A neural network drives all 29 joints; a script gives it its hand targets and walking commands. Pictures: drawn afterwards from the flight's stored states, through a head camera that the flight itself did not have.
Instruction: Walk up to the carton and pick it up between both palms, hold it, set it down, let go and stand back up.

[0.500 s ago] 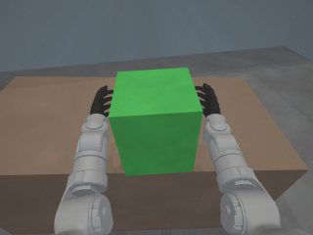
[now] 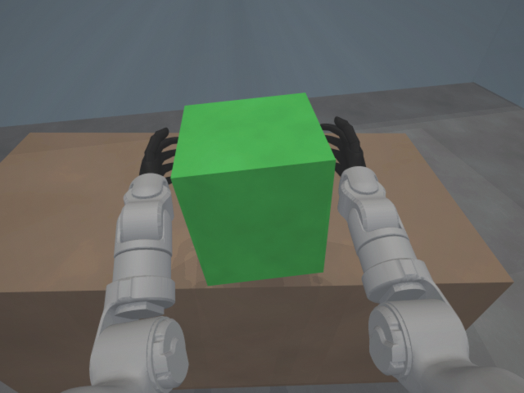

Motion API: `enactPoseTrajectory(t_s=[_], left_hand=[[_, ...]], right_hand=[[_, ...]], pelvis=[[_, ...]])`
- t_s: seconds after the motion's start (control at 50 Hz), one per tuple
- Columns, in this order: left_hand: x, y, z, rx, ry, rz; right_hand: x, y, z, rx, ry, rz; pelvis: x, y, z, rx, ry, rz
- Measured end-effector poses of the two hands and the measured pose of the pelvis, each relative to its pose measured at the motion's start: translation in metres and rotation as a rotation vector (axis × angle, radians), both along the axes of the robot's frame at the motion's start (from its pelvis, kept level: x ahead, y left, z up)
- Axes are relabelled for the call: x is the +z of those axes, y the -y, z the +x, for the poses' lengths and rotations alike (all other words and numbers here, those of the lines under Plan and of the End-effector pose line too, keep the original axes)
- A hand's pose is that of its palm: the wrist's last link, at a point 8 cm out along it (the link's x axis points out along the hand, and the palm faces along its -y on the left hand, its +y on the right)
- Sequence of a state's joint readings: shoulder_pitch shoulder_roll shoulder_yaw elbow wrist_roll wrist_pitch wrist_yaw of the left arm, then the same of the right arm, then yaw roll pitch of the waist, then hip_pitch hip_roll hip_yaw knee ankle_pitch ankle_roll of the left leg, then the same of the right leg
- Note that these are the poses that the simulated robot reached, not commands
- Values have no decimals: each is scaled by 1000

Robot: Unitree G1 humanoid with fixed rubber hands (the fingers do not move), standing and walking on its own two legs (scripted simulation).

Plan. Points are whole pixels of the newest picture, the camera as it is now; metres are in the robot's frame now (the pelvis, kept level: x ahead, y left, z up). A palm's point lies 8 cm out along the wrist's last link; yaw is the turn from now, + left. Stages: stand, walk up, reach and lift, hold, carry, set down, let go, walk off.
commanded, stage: reach and lift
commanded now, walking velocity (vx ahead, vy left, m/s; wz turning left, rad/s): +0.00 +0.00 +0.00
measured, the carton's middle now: (255, 191) +0.42 +0.00 +0.12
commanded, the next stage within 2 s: hold in 0.84 s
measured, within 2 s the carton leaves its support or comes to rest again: neither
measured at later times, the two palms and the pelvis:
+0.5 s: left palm (146, 165) +0.38 +0.16 +0.21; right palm (350, 152) +0.39 -0.14 +0.22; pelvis +0.00 +0.00 +0.00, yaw +0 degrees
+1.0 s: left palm (141, 158) +0.38 +0.16 +0.22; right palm (351, 142) +0.38 -0.14 +0.24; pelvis +0.00 +0.00 +0.00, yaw +0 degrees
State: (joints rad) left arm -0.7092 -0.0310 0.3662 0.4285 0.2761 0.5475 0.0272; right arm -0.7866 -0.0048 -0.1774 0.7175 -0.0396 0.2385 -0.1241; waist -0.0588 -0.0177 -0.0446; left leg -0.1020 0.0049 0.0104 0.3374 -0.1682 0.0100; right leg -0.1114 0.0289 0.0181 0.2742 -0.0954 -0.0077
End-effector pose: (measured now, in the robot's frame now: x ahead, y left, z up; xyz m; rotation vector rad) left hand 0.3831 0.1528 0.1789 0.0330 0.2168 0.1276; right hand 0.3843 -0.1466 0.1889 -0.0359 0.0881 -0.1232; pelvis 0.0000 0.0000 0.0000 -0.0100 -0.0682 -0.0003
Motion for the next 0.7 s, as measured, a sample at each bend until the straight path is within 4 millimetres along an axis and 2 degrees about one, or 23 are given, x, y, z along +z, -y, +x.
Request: enactPoseTrajectory(t_s=[0.14, 0.34, 0.54, 0.7], left_hand=[[12, -3, -2, 8, 17, -2], [11, -4, -1, 11, -5, -3], [28, -6, -2, 14, 28, -4], [26, -6, -4, 17, 7, -4]], right_hand=[[11, -3, 0, 5, 19, 2], [11, -4, 2, 8, -1, 5], [29, -6, 2, 11, 34, 5], [27, -7, 1, 14, 13, 11]], pelvis=[[0, 0, 0, 1, 3, 0], [0, 0, -1, 1, 7, 0], [0, -1, 0, 1, 6, -1], [0, -1, -1, 1, 10, -1]])
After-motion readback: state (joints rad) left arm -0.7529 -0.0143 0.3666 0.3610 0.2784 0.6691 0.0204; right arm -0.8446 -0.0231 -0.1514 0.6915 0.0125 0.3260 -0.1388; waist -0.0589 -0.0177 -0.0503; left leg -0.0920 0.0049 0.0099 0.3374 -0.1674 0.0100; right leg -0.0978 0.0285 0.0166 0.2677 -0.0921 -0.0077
